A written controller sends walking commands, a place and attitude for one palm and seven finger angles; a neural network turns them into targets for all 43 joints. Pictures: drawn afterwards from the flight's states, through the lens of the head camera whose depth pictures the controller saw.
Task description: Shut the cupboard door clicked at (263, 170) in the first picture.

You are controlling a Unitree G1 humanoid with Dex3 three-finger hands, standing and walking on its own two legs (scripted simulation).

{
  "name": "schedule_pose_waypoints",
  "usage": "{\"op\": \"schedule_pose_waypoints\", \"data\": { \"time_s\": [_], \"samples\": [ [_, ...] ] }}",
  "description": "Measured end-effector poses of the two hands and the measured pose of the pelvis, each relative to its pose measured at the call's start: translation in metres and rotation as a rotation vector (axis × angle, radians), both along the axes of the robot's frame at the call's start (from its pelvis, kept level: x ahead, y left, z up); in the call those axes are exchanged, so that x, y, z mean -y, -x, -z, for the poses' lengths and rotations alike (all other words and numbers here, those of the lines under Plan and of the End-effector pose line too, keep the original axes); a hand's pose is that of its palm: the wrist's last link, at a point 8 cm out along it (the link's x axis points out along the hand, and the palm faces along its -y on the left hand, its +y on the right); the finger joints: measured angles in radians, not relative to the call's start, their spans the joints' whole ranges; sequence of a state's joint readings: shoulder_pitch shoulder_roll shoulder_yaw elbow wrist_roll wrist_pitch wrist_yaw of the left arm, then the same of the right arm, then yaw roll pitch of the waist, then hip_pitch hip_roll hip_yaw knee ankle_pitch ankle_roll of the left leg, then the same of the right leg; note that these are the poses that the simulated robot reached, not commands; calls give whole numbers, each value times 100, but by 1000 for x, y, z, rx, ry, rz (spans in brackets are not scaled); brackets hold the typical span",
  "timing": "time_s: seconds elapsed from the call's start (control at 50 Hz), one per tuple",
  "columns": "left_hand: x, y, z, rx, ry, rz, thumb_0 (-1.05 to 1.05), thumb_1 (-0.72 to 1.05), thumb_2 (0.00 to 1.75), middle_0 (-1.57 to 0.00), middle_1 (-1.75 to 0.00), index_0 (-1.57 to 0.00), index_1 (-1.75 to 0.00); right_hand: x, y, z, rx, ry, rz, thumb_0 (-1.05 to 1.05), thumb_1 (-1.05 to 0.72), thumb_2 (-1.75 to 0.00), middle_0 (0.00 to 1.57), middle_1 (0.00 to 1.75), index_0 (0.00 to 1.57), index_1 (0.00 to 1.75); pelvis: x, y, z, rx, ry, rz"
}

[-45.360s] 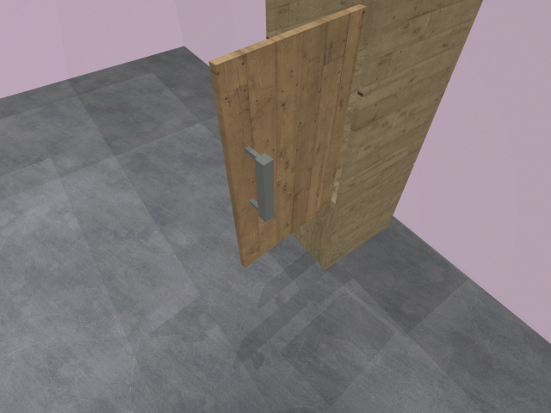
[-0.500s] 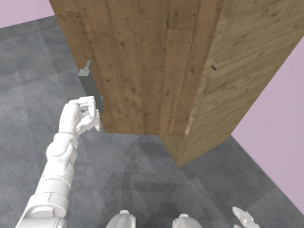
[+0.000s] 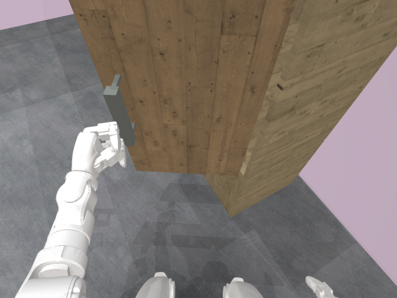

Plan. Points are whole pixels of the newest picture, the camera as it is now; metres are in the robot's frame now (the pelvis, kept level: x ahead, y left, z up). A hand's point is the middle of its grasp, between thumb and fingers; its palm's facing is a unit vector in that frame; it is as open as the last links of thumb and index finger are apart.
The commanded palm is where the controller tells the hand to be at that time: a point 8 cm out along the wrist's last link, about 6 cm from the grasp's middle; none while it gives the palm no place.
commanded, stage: push the door shut along its arc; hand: left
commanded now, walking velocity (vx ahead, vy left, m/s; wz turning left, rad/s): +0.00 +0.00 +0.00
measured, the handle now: (124, 112) +0.50 +0.18 +0.05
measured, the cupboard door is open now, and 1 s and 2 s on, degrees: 58 42 27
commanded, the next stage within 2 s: pull the fist back off the door in 1.88 s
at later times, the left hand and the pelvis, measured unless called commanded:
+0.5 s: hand (132, 128) +0.44 +0.15 +0.06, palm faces -0.16 -0.99 -0.04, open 3.1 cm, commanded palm +0.44 +0.20 +0.06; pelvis -0.01 +0.00 -0.01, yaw +0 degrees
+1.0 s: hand (144, 110) +0.50 +0.13 +0.06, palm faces -0.29 -0.96 -0.05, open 3.1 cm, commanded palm +0.51 +0.16 +0.06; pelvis -0.02 +0.01 -0.03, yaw -1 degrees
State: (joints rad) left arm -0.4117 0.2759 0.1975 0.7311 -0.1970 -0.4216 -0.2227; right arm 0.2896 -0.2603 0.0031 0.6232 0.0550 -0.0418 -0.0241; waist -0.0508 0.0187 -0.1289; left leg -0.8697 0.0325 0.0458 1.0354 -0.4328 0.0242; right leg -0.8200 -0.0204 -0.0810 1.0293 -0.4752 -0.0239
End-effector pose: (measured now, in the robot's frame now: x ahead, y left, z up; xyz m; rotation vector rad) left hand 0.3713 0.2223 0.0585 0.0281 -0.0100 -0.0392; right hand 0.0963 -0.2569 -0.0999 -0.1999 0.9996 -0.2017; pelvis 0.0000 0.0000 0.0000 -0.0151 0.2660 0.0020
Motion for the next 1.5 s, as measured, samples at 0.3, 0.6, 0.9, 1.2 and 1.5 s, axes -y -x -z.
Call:
{"op": "schedule_pose_waypoints", "data": {
  "time_s": [0.3, 0.6, 0.9, 1.2, 1.5],
  "samples": [
    [19, -40, -9, -3, -5, 90, 2, 90, 90, -132, -150, -131, -150, -5, 10, 7, -21, 2, 11, 1, -90, -90, 20, 30, 20, 30, -5, 5, 6, -23, 3, 1],
    [14, -71, -8, -26, -16, 144, 2, 90, 90, -131, -150, -133, -150, 5, 68, 20, -186, 19, 68, 1, -90, -90, 20, 30, 20, 30, -4, 10, 15, -64, 11, 1],
    [27, -108, -8, -51, -20, 229, 2, 90, 90, -130, -150, -131, -150, 6, 97, 24, -230, 50, 96, 0, -91, -90, 20, 30, 20, 30, -7, 17, 27, -113, 32, 4],
    [59, -160, -7, -73, -10, 325, 2, 90, 90, -130, -150, -130, -150, -7, 127, 32, -307, 53, 139, 0, -90, -90, 20, 30, 20, 30, -13, 15, 40, -183, 43, 22],
    [81, -198, -8, -90, -25, 372, 1, 89, 91, -130, -150, -130, -150, -16, 158, 31, -421, 32, 209, 0, -90, -90, 20, 30, 20, 30, -12, 3, 43, -228, 39, 44]
  ]
}}
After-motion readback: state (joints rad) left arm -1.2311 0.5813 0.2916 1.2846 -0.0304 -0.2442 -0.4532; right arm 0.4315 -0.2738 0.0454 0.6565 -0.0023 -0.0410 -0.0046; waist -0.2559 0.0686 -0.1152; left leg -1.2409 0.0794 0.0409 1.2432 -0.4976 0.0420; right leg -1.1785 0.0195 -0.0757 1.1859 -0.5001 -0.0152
